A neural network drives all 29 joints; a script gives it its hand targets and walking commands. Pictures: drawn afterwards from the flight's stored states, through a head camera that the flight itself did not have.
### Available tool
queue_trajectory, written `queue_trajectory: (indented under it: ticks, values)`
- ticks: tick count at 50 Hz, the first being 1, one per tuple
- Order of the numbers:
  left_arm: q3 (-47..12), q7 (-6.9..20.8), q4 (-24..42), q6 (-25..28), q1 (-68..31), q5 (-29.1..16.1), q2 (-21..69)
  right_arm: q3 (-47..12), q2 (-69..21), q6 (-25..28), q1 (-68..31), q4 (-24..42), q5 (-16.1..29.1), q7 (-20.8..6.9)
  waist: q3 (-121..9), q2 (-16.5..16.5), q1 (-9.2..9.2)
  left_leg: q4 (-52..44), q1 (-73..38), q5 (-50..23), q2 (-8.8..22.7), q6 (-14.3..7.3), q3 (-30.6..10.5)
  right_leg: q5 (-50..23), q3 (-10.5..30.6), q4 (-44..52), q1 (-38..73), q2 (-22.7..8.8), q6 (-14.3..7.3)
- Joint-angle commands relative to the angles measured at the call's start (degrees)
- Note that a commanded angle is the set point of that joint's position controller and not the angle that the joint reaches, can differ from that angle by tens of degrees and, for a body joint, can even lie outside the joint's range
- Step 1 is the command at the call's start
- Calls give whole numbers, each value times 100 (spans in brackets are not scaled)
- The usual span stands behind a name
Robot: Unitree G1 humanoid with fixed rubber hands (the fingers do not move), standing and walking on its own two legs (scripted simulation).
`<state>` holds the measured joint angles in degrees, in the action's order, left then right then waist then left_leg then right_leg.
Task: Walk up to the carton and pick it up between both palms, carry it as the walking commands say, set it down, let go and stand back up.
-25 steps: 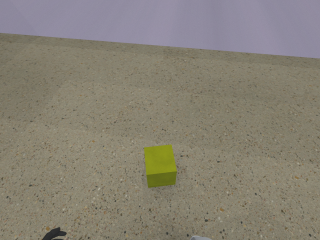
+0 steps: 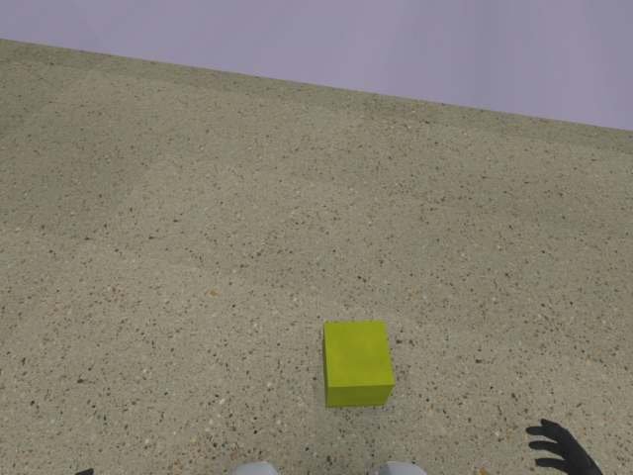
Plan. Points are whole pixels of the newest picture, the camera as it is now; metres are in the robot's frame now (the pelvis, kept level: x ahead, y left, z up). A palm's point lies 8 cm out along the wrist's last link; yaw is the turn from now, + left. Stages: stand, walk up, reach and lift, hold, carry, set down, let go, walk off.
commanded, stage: walk up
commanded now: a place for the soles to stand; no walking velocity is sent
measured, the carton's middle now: (354, 364) +0.51 -0.09 -0.66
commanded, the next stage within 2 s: none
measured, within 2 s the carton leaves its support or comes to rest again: neither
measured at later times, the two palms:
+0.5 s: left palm (96, 443) +0.17 +0.31 -0.08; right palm out of the picture +0.14 -0.30 -0.07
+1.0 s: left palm (110, 465) +0.15 +0.28 -0.08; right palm out of the picture +0.08 -0.34 -0.08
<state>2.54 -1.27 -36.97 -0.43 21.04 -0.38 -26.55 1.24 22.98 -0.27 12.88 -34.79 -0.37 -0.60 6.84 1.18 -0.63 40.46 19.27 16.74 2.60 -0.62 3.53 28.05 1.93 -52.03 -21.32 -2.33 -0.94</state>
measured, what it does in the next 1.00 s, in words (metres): steps on the spot: right foot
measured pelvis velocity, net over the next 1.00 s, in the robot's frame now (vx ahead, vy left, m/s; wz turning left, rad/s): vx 0.05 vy -0.03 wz -0.05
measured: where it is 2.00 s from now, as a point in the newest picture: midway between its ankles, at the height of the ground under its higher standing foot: outside the picture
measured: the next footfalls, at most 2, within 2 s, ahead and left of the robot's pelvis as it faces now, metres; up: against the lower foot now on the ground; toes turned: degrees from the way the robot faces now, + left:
right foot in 0.06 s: +0.09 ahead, -0.15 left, +0.00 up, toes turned -1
right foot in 1.08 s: +0.14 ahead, -0.21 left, +0.00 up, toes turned +4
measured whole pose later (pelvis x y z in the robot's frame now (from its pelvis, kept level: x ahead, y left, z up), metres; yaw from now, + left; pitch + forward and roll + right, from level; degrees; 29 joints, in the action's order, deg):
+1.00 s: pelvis +0.05 -0.03 +0.03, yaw -3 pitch -2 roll +1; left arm 6.5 3.5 -55.7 -3.7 7.9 3.4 -22.2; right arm 4.5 19.7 1.6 12.9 -55.9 -2.9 3.5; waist 5.4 2.3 1.0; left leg 22.3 7.8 11.8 3.9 0.6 6.2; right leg 24.3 1.5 -43.7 -19.7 -3.7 -0.4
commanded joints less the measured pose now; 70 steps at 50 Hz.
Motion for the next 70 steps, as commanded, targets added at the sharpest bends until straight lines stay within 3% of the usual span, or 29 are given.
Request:
queue_trajectory:
  ticks: [1,2,3,4,5,7,8,11,14,26,41,42,43,44,45,46,49,52,53,54,55,56,57,60,61,63,64,66,70]
  values:
    - [323,-30,58,144,434,29,-899,295,1361,134,-373,295,80,19,-621,-1069,-143,-1061,385,-1482,1245,-665,-1025,-1392,-53,1813,1185,-111,-146]
    - [347,-30,25,161,221,66,-1081,244,1283,153,-371,232,119,-10,-701,-809,-128,-863,419,-1190,1115,-406,-937,-1796,332,2189,1363,-311,-190]
    - [359,-27,54,187,-110,74,-1330,177,1116,174,-297,205,185,-31,-789,-203,23,-546,287,-707,784,-132,-755,-1922,1194,2704,1177,-883,-334]
    - [362,11,158,225,-693,15,-1539,192,1080,126,-108,-14,281,-19,-727,52,245,-651,-638,-76,312,9,-535,-1632,1553,2876,124,-1212,-572]
    - [283,60,40,234,-884,-24,-1311,236,1275,103,-230,-176,286,26,-653,-119,242,-972,-1159,-164,409,-91,-692,-1659,1124,2624,-172,-970,-448]
    - [166,120,-315,229,-855,-106,-1060,248,1425,168,-553,-394,268,53,-673,-168,61,-1494,-791,-820,833,-186,-883,-2191,447,2395,639,-462,-71]
    - [159,111,-467,209,-852,-136,-1068,257,1433,206,-577,-571,234,51,-794,-114,16,-1515,-697,-1303,932,-241,-855,-2500,375,2328,1071,-425,-45]
    - [117,98,-824,191,-1045,-129,-946,207,1304,273,-707,-984,209,44,-996,-172,8,-1534,-983,-2019,835,-211,-600,-3208,399,2494,1377,-529,-107]
    - [79,78,-1181,178,-1271,-125,-867,195,1195,243,-889,-1297,233,34,-1056,-293,16,-1729,-1226,-2132,769,-181,-462,-3313,326,2669,1441,-543,-93]
    - [59,49,-2225,184,-1883,-86,-721,237,1029,226,-1253,-2216,192,49,-970,-166,82,-2404,-1543,-1391,735,-80,-299,-3037,328,3376,1525,-559,-48]
    - [138,18,-2452,238,-1856,-32,-550,301,910,225,-1156,-2549,134,86,-815,-47,128,-2653,-1655,-873,718,-75,-242,-2726,388,3687,1361,-547,-56]
    - [430,179,-2114,104,-1810,220,-797,488,1397,233,-291,-2521,-1,258,-903,74,319,-2483,-2059,-125,962,-381,-710,-1570,-43,2974,779,-210,-145]
    - [443,257,-1939,9,-1994,293,-659,599,1582,214,56,-2483,-81,358,-701,-237,466,-2686,-2245,369,1500,-748,-1239,-987,-245,2494,31,-84,-76]
    - [467,321,-1734,-76,-2118,353,-547,673,1678,207,159,-2329,-160,433,-495,-702,581,-2904,-2189,666,2008,-1170,-1724,-261,-188,1636,-534,-63,-43]
    - [504,362,-1527,-144,-2135,414,-494,723,1696,222,303,-2143,-234,482,-388,-711,593,-2929,-1982,549,2327,-1445,-1954,43,76,830,-829,-248,-29]
    - [541,401,-1379,-184,-2044,433,-459,738,1639,250,323,-1994,-277,523,-351,-598,503,-2888,-1838,236,2385,-1518,-1881,58,298,355,-928,-384,-4]
    - [615,544,-1128,-252,-1629,408,-415,760,1563,303,12,-1523,-299,560,-234,-760,227,-2820,-1363,30,1983,-1259,-1313,-291,387,631,-650,-637,55]
    - [592,548,-1280,-195,-1012,274,-377,669,1438,253,-443,-1199,-188,388,-474,-947,-53,-2194,-176,-129,1250,-836,-411,-1269,-245,2025,1249,-299,-18]
    - [642,495,-1425,-146,-725,241,-554,587,1283,210,-419,-1193,-142,323,-587,-686,-217,-1649,254,-21,954,-565,-138,-1775,-386,2513,1996,-63,-44]
    - [675,426,-1456,-102,-632,242,-850,481,1010,175,-93,-1249,-117,258,-643,133,-260,-878,542,206,521,-256,203,-1728,108,3131,2312,-330,-92]
    - [685,345,-1287,-44,-766,242,-1203,355,690,142,66,-1186,-20,197,-636,1055,-224,-230,635,1049,-107,20,111,-1117,1557,3975,1841,-1418,-450]
    - [719,287,-1068,-28,-1311,153,-1376,399,829,77,153,-1251,145,245,-498,1033,-184,310,-17,1763,-97,-14,-378,-562,1891,4128,734,-1731,-1091]
    - [685,254,-1002,-48,-1595,131,-1143,414,1052,55,272,-1289,189,259,-392,756,-45,502,-185,1656,-18,-61,-540,-669,1495,3829,630,-1494,-1155]
    - [419,206,-891,-106,-2036,86,-782,343,984,173,844,-1612,150,273,-765,789,333,-948,-918,352,117,-173,-507,-1271,596,3315,667,-1118,-595]
    - [340,219,-940,-104,-2053,64,-630,348,1026,209,654,-1649,72,256,-638,595,331,-1617,-1130,-353,161,-186,-678,-961,439,3246,514,-959,-329]
    - [274,254,-991,-39,-1863,-5,-458,424,1448,264,-76,-1548,29,227,-431,-132,12,-2534,-464,-18,840,-377,-1862,-899,50,2985,959,-393,60]
    - [290,252,-1113,-18,-1643,-33,-550,412,1472,258,-240,-1587,63,185,-495,-303,-107,-2316,-57,31,806,-361,-1612,-1016,81,3150,1668,-419,18]
    - [327,232,-1252,82,-1782,-16,-729,341,1186,276,-172,-1700,98,148,-527,-177,-10,-1925,-561,-878,348,-28,-911,-1482,201,3486,1588,-711,-134]
    - [263,202,-1462,167,-1910,6,-713,267,1057,252,-30,-1913,129,171,-814,94,108,-1798,-968,-1528,313,40,-825,-2542,-10,3509,1732,-784,-238]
